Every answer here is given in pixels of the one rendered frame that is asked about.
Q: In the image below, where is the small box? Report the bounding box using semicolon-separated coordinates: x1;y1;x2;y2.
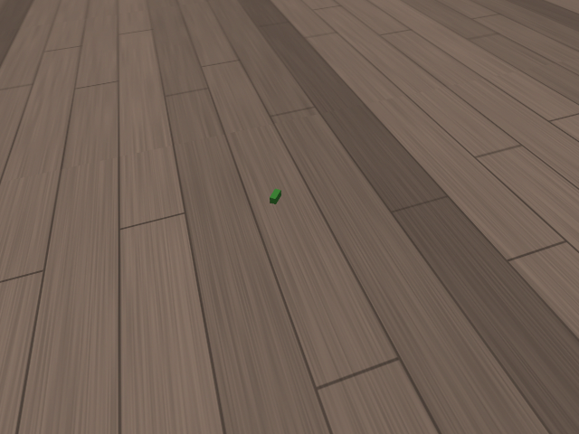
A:
270;189;281;204

